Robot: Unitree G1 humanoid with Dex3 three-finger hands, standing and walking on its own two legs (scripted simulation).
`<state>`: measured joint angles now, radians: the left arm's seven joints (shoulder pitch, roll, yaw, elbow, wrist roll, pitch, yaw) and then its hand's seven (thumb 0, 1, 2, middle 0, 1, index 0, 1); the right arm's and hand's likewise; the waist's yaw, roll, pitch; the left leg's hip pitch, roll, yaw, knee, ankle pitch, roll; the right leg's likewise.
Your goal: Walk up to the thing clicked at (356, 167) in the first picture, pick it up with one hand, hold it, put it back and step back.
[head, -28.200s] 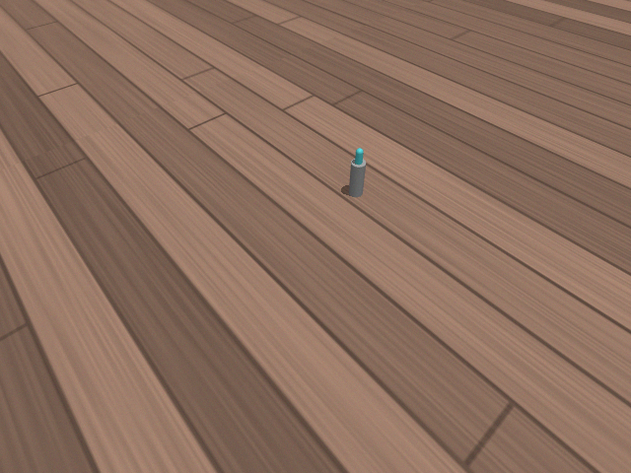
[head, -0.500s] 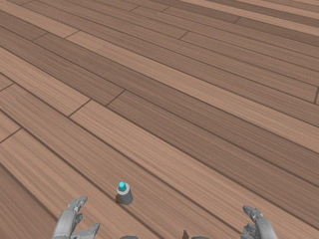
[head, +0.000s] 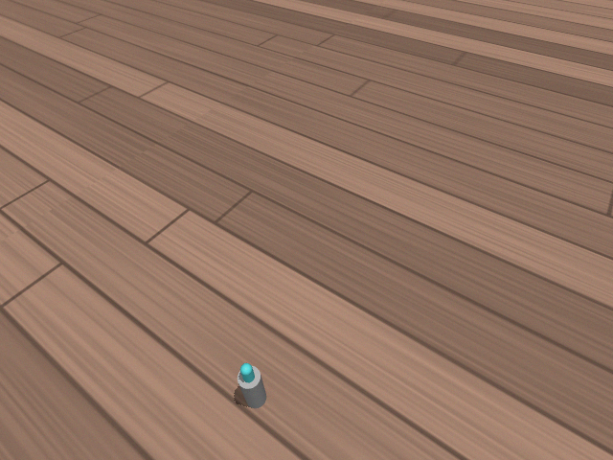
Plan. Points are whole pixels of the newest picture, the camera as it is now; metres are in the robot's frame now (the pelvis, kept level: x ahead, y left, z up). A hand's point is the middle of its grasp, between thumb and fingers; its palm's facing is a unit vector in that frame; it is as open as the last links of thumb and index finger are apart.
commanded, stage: stand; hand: left
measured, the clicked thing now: (251, 383) +0.44 +0.19 -0.65
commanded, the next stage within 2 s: step back in 1.60 s
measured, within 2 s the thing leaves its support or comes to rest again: neither
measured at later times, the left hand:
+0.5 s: hand out of the picture +0.05 +0.24 -0.15, palm faces -0.01 -0.94 -0.35, open 7.4 cm
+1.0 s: hand out of the picture +0.07 +0.24 -0.15, palm faces -0.02 -0.94 -0.35, open 7.4 cm
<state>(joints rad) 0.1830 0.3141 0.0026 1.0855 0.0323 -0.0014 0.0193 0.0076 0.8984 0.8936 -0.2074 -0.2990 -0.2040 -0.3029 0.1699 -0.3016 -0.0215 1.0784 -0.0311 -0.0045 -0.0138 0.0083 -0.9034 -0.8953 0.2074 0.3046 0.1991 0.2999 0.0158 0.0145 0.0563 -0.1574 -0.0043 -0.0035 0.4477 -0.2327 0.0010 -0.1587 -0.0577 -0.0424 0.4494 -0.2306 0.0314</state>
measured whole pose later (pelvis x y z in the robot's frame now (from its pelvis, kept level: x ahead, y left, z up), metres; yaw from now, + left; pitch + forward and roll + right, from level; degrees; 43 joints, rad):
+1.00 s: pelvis +0.00 -0.01 +0.01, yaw -1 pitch -3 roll +0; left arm 0.11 0.33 0.01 1.17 0.02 -0.01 0.00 0.01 0.90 0.89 -0.21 -0.30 -0.20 -0.30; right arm 0.13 -0.33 -0.01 1.15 -0.02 -0.01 -0.01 0.01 -0.90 -0.90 0.21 0.30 0.20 0.30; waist 0.00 0.02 0.05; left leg -0.10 0.01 0.00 0.33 -0.17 -0.02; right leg -0.11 -0.04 -0.04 0.34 -0.17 0.02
